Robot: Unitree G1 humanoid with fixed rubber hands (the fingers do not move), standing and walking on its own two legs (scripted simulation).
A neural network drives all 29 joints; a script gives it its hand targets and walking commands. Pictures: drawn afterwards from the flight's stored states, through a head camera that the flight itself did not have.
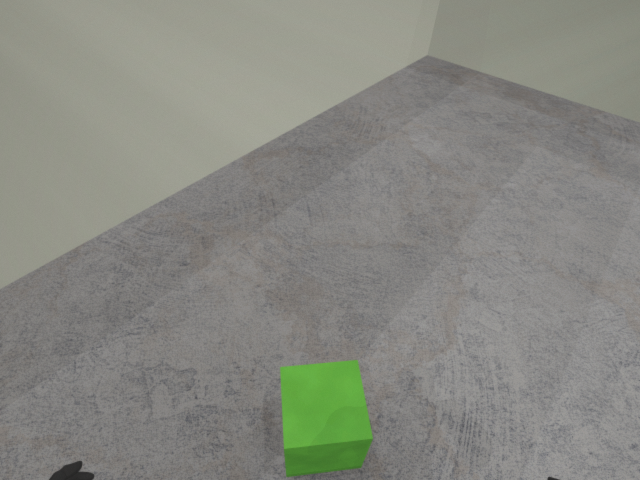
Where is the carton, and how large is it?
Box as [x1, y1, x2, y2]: [280, 360, 372, 476]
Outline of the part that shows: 357,360 280,367 286,476 355,468 361,466 372,439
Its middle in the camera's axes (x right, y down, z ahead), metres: +0.00 +0.50 +1.07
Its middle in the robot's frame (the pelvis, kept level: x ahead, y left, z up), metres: +0.44 -0.02 -0.63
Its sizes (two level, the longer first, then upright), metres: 0.210 0.200 0.250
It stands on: the floor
